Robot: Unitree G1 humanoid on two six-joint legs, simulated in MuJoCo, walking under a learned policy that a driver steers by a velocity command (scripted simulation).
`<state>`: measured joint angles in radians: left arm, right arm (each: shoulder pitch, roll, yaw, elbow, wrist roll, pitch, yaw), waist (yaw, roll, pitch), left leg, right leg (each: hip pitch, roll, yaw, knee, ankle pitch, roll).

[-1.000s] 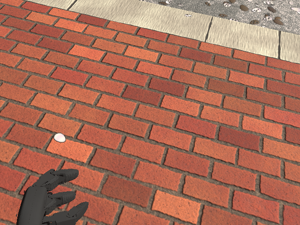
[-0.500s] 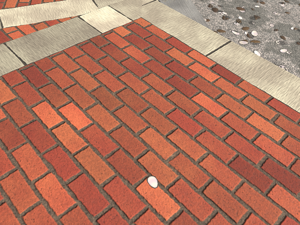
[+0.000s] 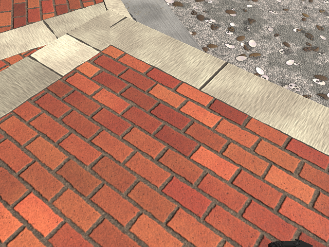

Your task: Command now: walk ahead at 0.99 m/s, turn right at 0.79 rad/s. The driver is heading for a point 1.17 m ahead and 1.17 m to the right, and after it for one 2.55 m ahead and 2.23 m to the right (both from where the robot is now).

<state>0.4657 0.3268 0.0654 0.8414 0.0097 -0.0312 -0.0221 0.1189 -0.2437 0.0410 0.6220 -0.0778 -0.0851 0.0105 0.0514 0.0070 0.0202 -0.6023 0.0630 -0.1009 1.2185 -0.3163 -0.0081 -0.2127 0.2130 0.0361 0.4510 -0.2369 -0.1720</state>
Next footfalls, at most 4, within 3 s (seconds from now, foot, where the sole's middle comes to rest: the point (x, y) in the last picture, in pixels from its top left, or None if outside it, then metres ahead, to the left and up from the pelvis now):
0.24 left None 0.45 0.17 -0.77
0.70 right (216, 191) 0.75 -0.17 -0.77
1.08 left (243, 122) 1.17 -0.34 -0.77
1.54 right None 1.08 -0.80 -0.77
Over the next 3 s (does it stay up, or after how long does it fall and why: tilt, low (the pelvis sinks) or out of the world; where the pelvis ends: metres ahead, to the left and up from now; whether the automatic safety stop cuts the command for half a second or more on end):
stays up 1.18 -1.38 -0.12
